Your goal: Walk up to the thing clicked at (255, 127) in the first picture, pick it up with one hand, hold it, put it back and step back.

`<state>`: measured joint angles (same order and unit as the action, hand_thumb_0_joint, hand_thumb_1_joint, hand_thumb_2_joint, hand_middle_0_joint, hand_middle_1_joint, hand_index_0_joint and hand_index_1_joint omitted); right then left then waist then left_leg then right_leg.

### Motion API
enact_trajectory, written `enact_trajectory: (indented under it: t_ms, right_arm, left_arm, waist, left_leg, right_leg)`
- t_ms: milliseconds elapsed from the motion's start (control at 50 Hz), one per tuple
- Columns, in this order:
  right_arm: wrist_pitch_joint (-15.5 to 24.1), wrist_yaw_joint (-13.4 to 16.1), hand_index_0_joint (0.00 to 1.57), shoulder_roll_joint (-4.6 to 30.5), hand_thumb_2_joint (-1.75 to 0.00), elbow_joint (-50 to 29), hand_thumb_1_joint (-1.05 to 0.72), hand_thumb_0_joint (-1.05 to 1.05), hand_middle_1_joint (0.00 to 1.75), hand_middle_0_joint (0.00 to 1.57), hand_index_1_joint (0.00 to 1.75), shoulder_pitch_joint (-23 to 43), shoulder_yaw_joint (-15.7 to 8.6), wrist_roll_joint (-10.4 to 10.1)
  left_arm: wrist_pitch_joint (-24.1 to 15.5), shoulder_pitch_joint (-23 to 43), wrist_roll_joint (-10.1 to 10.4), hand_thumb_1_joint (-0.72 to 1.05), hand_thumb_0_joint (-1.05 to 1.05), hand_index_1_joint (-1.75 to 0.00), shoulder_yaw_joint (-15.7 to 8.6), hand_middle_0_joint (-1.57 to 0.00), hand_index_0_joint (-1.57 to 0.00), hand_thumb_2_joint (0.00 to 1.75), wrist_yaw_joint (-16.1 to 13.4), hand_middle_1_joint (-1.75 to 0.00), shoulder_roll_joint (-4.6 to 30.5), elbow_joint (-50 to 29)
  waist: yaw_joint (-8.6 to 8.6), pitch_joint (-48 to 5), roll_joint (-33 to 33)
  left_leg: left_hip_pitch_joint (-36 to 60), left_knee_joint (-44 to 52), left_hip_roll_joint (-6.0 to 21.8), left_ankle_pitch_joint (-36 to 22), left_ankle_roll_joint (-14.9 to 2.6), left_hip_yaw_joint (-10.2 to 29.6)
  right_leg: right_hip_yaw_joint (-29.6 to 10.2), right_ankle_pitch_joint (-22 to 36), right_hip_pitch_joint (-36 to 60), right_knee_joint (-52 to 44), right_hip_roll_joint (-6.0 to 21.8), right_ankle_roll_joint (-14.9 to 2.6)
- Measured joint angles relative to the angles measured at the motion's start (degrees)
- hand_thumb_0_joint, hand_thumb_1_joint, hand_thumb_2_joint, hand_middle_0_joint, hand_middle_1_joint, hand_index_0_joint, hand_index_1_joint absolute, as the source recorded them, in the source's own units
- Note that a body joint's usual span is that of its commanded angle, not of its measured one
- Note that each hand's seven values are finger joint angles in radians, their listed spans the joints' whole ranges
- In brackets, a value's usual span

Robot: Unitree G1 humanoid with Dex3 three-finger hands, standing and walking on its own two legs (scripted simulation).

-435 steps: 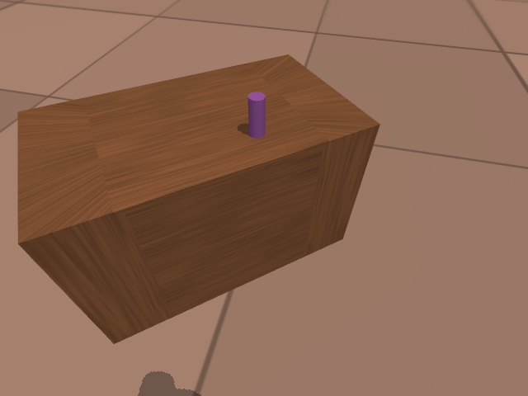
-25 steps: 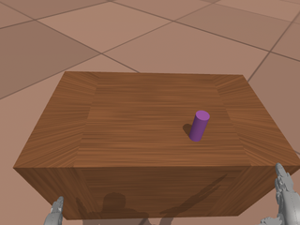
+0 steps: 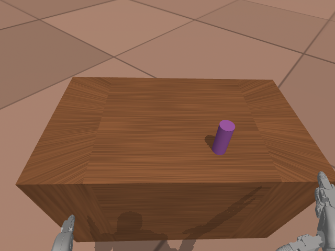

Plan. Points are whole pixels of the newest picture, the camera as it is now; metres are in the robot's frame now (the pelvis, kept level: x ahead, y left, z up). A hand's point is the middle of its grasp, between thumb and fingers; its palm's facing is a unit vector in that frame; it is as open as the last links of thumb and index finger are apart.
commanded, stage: go down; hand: right
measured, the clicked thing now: (222, 138) +0.50 -0.19 -0.06
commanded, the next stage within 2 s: none
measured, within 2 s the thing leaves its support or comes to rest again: neither
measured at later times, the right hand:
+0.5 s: hand (301, 166) +0.32 -0.32 +0.05, palm faces +0.16 +0.99 -0.03, open 17.6 cm
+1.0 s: hand (306, 151) +0.35 -0.35 +0.07, palm faces +0.12 +0.99 +0.00, open 17.4 cm
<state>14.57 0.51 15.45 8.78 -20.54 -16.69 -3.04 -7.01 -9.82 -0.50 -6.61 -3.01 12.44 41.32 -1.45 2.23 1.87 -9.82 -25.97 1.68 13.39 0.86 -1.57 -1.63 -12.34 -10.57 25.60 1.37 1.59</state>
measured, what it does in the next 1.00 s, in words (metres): stands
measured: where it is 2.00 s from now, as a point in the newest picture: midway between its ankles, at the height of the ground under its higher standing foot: outside the picture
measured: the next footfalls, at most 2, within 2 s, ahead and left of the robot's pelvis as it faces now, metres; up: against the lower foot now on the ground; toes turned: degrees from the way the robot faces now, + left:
none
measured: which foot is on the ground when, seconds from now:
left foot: down 0.00-1.00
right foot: down 0.00-1.00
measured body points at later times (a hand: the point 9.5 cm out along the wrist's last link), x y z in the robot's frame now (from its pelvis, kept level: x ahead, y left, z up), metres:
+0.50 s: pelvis +0.01 -0.01 -0.01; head +0.03 -0.03 +0.44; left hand +0.15 +0.25 -0.10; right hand +0.30 -0.38 +0.05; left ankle +0.01 +0.13 -0.74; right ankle +0.02 -0.14 -0.74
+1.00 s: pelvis +0.00 -0.01 -0.03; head +0.05 -0.03 +0.42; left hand +0.15 +0.25 -0.09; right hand +0.34 -0.40 +0.07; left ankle +0.01 +0.13 -0.74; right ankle +0.02 -0.14 -0.74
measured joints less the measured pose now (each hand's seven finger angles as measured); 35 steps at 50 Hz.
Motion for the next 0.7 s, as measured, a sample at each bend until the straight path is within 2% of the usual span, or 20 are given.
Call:
enact_trajectory:
  t_ms: [100, 180, 300, 380, 440, 520, 700]
  right_arm:
    - [1.2, -4.3, 0.06, 2.6, -0.04, 8.0, 0.56, -0.02, 0.05, 0.04, 0.06, 8.6, -3.8, -3.0]
    - [1.6, -10.3, 0.05, 6.1, -0.03, 15.6, 0.57, -0.02, 0.05, 0.04, 0.06, 16.1, -6.7, -6.2]
    - [2.2, -19.9, 0.05, 10.9, -0.02, 25.7, 0.59, -0.02, 0.05, 0.04, 0.05, 24.7, -9.8, -10.8]
    - [2.8, -24.4, 0.05, 12.5, -0.02, 31.2, 0.59, -0.02, 0.05, 0.04, 0.05, 28.7, -11.6, -13.1]
    - [3.6, -26.4, 0.05, 13.3, -0.03, 34.1, 0.59, -0.02, 0.05, 0.04, 0.05, 30.8, -12.6, -14.0]
    - [4.5, -28.0, 0.05, 13.8, -0.03, 36.1, 0.57, -0.02, 0.05, 0.04, 0.05, 32.0, -12.8, -14.2]
    - [4.7, -29.6, 0.05, 14.2, -0.04, 35.4, 0.52, -0.02, 0.04, 0.04, 0.05, 32.1, -13.7, -14.4]
  left_arm:
    - [-0.5, 0.8, 0.4, -0.52, -0.01, -0.05, 0.3, -0.06, -0.06, 0.04, -1.2, -0.04, -0.3, -0.3]
    - [-1.3, 1.0, 1.4, -0.52, -0.01, -0.05, 1.8, -0.06, -0.05, 0.03, -2.3, -0.04, 0.5, 0.4]
    - [-1.8, 0.5, 2.0, -0.52, -0.01, -0.04, 4.6, -0.06, -0.05, 0.03, -3.5, -0.04, 0.6, 1.0]
    - [-1.9, -0.6, 1.8, -0.52, -0.01, -0.04, 5.3, -0.06, -0.05, 0.03, -4.1, -0.04, 0.1, -0.3]
    - [-2.2, -1.3, 1.8, -0.52, -0.01, -0.05, 5.6, -0.06, -0.06, 0.03, -4.7, -0.04, 0.3, -1.2]
    - [-2.8, -1.6, 1.7, -0.53, -0.01, -0.05, 6.0, -0.06, -0.06, 0.03, -5.2, -0.05, 0.8, -1.3]
    - [-2.9, -1.9, 1.6, -0.53, -0.01, -0.05, 6.4, -0.07, -0.06, 0.04, -5.8, -0.05, 0.5, -2.5]
  waist:
    - [0.73, -0.9, -0.9]
    - [1.49, -1.8, -1.8]
    - [2.80, -2.5, -2.4]
    - [3.38, -3.0, -2.5]
    - [3.49, -3.4, -2.6]
    - [3.19, -4.4, -2.8]
    - [2.78, -5.6, -3.0]
  left_leg:
    - [-1.0, -1.0, 0.0, 0.6, -0.02, -0.4]
    - [-2.8, -2.2, 0.0, 1.0, 0.03, -0.2]
    - [-6.9, -4.9, -0.1, 1.9, 0.26, 0.5]
    - [-9.5, -6.5, -0.1, 2.5, 0.48, 0.8]
    - [-10.8, -7.4, -0.1, 3.0, 0.67, 1.1]
    - [-12.3, -8.4, -0.2, 3.5, 0.83, 1.3]
    - [-13.2, -9.4, -0.4, 4.4, 0.91, 0.8]
  right_leg:
    - [-0.4, -0.5, -1.2, 1.1, 0.0, 0.05]
    - [-0.3, -1.1, -3.0, 2.5, 0.0, 0.03]
    - [0.3, -2.6, -7.2, 5.8, 0.1, -0.21]
    - [0.6, -3.6, -9.8, 7.9, 0.1, -0.46]
    - [0.8, -4.3, -11.3, 9.2, 0.1, -0.67]
    - [1.0, -5.3, -12.9, 10.9, 0.2, -0.81]
    - [0.5, -6.6, -14.5, 13.0, 0.4, -0.87]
